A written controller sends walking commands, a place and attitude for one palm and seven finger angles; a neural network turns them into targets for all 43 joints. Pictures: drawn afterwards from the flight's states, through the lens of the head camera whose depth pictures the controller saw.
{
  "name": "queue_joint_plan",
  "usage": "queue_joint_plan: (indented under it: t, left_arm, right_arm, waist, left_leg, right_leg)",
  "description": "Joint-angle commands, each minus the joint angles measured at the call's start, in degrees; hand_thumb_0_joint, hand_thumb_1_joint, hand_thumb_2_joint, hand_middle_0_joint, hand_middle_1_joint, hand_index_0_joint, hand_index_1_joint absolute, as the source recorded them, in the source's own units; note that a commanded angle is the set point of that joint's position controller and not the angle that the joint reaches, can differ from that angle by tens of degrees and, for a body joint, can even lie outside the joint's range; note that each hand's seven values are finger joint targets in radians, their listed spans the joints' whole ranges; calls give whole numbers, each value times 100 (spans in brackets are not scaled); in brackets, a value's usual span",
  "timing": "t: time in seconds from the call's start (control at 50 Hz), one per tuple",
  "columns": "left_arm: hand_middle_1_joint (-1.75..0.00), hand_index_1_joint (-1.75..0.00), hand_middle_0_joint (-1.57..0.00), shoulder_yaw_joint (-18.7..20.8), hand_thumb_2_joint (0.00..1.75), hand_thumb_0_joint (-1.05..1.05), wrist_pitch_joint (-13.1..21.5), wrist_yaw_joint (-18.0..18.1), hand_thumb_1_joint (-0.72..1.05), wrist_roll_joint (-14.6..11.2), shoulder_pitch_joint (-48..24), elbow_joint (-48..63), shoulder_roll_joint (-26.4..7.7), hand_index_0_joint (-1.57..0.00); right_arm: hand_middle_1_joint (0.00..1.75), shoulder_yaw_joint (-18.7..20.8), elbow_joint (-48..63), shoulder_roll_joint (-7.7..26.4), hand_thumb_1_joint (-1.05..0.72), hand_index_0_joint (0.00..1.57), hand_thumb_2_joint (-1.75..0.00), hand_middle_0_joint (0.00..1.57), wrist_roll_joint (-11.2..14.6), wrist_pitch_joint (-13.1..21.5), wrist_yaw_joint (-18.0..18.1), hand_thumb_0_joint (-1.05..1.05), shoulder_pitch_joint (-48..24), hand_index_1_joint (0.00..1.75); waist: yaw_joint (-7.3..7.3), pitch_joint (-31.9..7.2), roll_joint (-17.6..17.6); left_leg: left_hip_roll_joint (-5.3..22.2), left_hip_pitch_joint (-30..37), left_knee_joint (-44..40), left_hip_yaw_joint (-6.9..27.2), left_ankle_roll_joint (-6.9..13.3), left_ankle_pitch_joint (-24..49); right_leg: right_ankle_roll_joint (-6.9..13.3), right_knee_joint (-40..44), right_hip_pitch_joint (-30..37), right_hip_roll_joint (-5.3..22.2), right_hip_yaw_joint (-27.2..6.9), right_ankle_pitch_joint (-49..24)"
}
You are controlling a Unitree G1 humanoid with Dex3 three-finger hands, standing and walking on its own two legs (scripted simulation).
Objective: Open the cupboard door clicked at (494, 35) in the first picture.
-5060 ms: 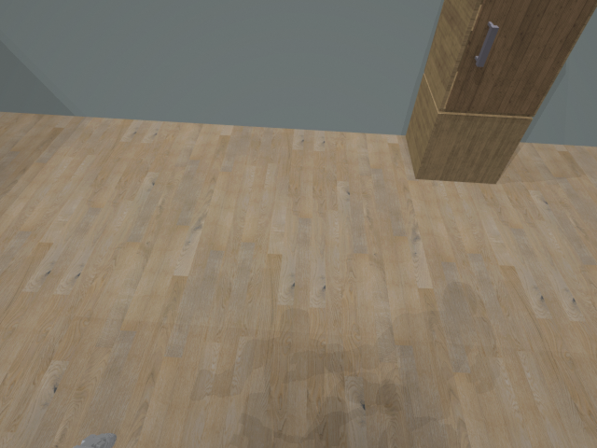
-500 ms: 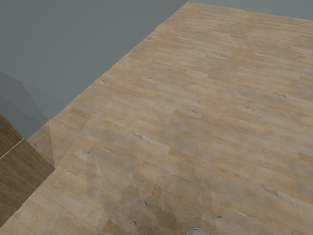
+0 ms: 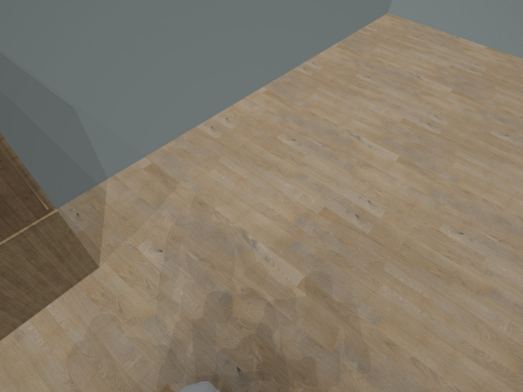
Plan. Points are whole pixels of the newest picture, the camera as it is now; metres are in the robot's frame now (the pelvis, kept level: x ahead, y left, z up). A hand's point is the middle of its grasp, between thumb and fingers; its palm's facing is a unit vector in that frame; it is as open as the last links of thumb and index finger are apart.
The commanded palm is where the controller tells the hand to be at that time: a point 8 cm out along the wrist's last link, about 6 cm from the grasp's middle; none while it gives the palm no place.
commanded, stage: turn to face it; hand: left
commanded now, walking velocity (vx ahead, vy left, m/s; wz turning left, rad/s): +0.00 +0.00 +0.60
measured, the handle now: out of the picture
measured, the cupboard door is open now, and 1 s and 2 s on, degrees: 0 0 0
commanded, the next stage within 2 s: take the last steps up to it in 1.36 s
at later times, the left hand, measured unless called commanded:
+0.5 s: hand out of the picture +0.08 +0.19 -0.13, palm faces +0.30 -0.91 -0.30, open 7.4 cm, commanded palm none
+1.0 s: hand out of the picture -0.09 +0.18 -0.16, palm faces +0.60 -0.75 -0.27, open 7.4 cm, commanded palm none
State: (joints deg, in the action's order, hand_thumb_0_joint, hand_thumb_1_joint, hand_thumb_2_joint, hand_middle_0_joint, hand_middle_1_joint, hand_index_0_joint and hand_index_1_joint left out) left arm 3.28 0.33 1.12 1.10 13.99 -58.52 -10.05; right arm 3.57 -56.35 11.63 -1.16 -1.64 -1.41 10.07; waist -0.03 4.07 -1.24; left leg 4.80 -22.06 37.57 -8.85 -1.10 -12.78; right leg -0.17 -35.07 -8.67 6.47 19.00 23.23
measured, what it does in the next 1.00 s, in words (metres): steps on the spot, turning left: right foot, then left foot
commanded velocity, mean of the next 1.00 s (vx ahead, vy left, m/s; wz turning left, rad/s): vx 0.00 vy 0.00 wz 0.58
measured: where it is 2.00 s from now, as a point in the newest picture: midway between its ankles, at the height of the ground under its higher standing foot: outside the picture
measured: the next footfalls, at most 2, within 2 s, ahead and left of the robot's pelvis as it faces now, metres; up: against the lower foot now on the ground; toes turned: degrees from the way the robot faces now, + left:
right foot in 0.46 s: +0.09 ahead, -0.16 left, +0.00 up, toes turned +13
left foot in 0.86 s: -0.03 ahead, +0.08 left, +0.00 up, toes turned +38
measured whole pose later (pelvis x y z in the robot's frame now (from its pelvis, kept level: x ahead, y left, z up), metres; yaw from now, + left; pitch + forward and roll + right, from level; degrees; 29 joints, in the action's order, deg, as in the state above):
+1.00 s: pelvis +0.00 -0.03 +0.01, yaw +36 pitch +0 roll +0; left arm 4.7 -4.2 0.7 0.5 12.7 -53.2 -16.1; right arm 3.5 -51.4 13.3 -0.9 -1.2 -0.7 7.2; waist -0.6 5.4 -2.6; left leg 0.5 -16.2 33.1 -2.4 0.9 -17.4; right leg -5.1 -62.1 -26.0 7.1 4.6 28.5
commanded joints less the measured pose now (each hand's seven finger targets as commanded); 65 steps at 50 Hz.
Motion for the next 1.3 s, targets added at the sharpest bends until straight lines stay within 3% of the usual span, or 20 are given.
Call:
queue_joint_plan:
  t: [0.0, 0.04, 0.08, 0.32, 0.4, 0.42, 0.44, 0.46, 0.52, 0.7, 0.8, 0.82, 0.84, 0.86, 0.96, 1.08, 1.16, 1.18, 1.22, 1.28]
  left_arm:
    - [-30, -30, -20, 135, 90, 0, -4, 30, 90, -63, -140, 887, -673, -20]
    - [-30, -30, -20, 182, 90, 0, -80, 53, 90, -29, -546, 950, -664, -20]
    - [-30, -30, -20, 244, 90, 0, -106, -22, 90, 1, -333, 817, -684, -20]
    - [-30, -30, -20, 212, 90, 0, -168, 7, 90, -40, -514, 1242, -676, -20]
    - [-30, -30, -20, 242, 90, 0, -101, 44, 90, -81, 294, 1141, -826, -20]
    - [-30, -30, -20, 316, 90, 0, -51, 79, 90, 3, 458, 1162, -1241, -20]
    - [-30, -30, -20, 385, 90, 0, -41, 102, 90, 84, 310, 1287, -1760, -20]
    - [-30, -30, -20, 344, 90, 0, -47, 128, 90, 23, -43, 1415, -1669, -20]
    - [-30, -30, -20, 181, 90, 0, -24, 112, 90, 35, -928, 1537, -1128, -20]
    - [-30, -30, -20, 241, 90, 0, -34, 71, 90, 59, 200, 1077, -1484, -20]
    - [-30, -30, -20, 320, 90, 0, -108, 27, 90, -1, 136, 997, -1555, -20]
    - [-30, -30, -20, 293, 90, 0, -131, 0, 90, -45, 123, 1052, -1420, -20]
    - [-30, -30, -20, 216, 90, 0, -140, -55, 90, -77, 4, 1337, -1011, -20]
    - [-30, -30, -20, 129, 90, 0, -181, -18, 90, -11, -493, 1519, -967, -20]
    - [-30, -30, -20, 195, 90, 0, -211, -57, 90, -42, -341, 1127, -930, -20]
    - [-30, -30, -20, 131, 90, 0, -209, -27, 90, -60, -378, 1173, -804, -20]
    - [-30, -30, -20, 129, 90, 0, -109, 7, 90, -75, 174, 1055, -829, -20]
    - [-30, -30, -20, 158, 90, 0, -53, 26, 90, -53, 413, 1006, -960, -20]
    - [-30, -30, -20, 284, 90, 0, 26, 73, 90, 74, 429, 1098, -1835, -20]
    - [-30, -30, -20, 190, 90, 0, 11, 98, 90, 19, -294, 1198, -1332, -20]
  right_arm:
    - [30, 295, 229, 1553, -90, 20, -90, 20, -11, 114, 111, 0, 1399, 30]
    - [30, 299, 389, 1409, -90, 20, -90, 20, -1, 127, 196, 0, 885, 30]
    - [30, 200, 619, 1092, -90, 20, -90, 20, -19, 159, 201, 0, 156, 30]
    - [30, 395, 774, 1279, -90, 20, -90, 20, -41, 44, 116, 0, 170, 30]
    - [30, 432, 974, 1189, -90, 20, -90, 20, -3, -29, 81, 0, -203, 30]
    - [30, 407, 1045, 883, -90, 20, -90, 20, 53, -46, 44, 0, -202, 30]
    - [30, 330, 1226, 507, -90, 20, -90, 20, 44, -35, 34, 0, -237, 30]
    - [30, 397, 1195, 899, -90, 20, -90, 20, -42, -81, 33, 0, -290, 30]
    - [30, 381, 869, 755, -90, 20, -90, 20, -35, -195, -63, 0, 60, 30]
    - [30, 166, 953, 599, -90, 20, -90, 20, 39, -147, -66, 0, -619, 30]
    - [30, 166, 859, 793, -90, 20, -90, 20, 38, -12, -24, 0, -137, 30]
    - [30, 260, 784, 1164, -90, 20, -90, 20, 20, 36, -22, 0, 196, 30]
    - [30, 434, 771, 1839, -90, 20, -90, 20, -11, 75, 19, 0, 563, 30]
    - [30, 448, 579, 1963, -90, 20, -90, 20, 36, 48, 67, 0, 979, 30]
    - [30, 246, 832, 1318, -90, 20, -90, 20, -12, 95, 183, 0, -203, 30]
    - [30, 265, 801, 1334, -90, 20, -90, 20, -35, 42, 162, 0, -119, 30]
    - [30, 273, 860, 1255, -90, 20, -90, 20, -16, -9, 138, 0, -357, 30]
    - [30, 255, 874, 1123, -90, 20, -90, 20, 25, -5, 125, 0, -363, 30]
    - [30, 189, 1082, 621, -90, 20, -90, 20, 69, -15, 84, 0, -237, 30]
    - [30, 256, 751, 810, -90, 20, -90, 20, 7, -158, 48, 0, -245, 30]
  waist:
    - [575, -1205, 2056]
    - [445, -1082, 1312]
    - [135, -749, 971]
    - [235, -803, 1084]
    - [-163, -943, 807]
    - [-263, -899, -148]
    - [-297, -546, -1765]
    - [-211, -404, -1407]
    - [330, 116, -810]
    - [-258, -412, -1085]
    - [-16, -824, -934]
    - [186, -1070, -68]
    - [415, -1193, 1788]
    - [624, -1156, 1585]
    - [107, -665, 1112]
    - [170, -633, 1007]
    - [-106, -644, 959]
    - [-232, -695, 629]
    - [-242, -637, -1550]
    - [-8, -137, -807]
  left_leg:
    - [2179, 2101, -1627, 3091, 1540, 3947]
    - [1878, 1726, -1782, 3077, 1410, 1941]
    - [1206, 1048, -1927, 2265, 991, 1103]
    - [823, 972, -1865, 2737, 1095, 888]
    - [305, 31, -1313, 2653, 664, 588]
    - [-228, -912, -371, 2160, 266, -267]
    - [-986, -1830, 1192, 1051, -179, -1748]
    - [-599, -1506, 2274, 1362, -80, -1775]
    - [-324, -1243, 3395, 1101, -194, -843]
    - [-295, -610, 1227, 382, -335, -1250]
    - [-373, 809, -1017, 149, -121, -206]
    - [64, 1924, -1492, 724, 86, 953]
    - [1659, 2890, -1473, 2758, 904, 3352]
    - [2075, 2670, -1458, 2916, 1418, 4228]
    - [908, 1457, -1552, 1837, 989, 2748]
    - [847, 1311, -1582, 2244, 1094, 2302]
    - [600, 672, -1133, 2288, 841, 2018]
    - [321, 300, -722, 2138, 588, 1381]
    - [-832, -950, 1605, 1088, -78, -2116]
    - [-434, -837, 3267, 1356, -57, -1336]
  right_leg:
    - [-419, -3187, -2009, -90, -994, 1805]
    - [-413, -3712, -2622, 36, -1711, 1131]
    - [-430, -3431, -2337, 103, -1786, 228]
    - [-463, -1240, -1551, -340, -1765, 259]
    - [-312, 992, 140, -464, -1629, -732]
    - [-4, 1957, 827, 463, -2545, -338]
    - [657, 2411, 611, 2059, -4091, -230]
    - [846, 2449, -406, 2246, -3866, -66]
    - [551, 2008, -1024, 1299, -2383, -1085]
    - [681, 1234, 458, 1476, -1500, -3444]
    - [220, 150, 274, 1369, -969, -3518]
    - [-87, -799, -608, 1136, -787, -2736]
    - [-566, -2045, -2408, 335, -666, 617]
    - [-537, -2788, -2691, 186, -1271, 1575]
    - [-540, -2813, -2189, 62, -1713, 260]
    - [-495, -1380, -1554, -249, -1642, 262]
    - [-413, 294, -340, -449, -1496, -647]
    - [-377, 1121, 228, -261, -1658, -1216]
    - [686, 1879, 464, 2135, -3891, -2612]
    - [817, 1923, -614, 1465, -2985, -1530]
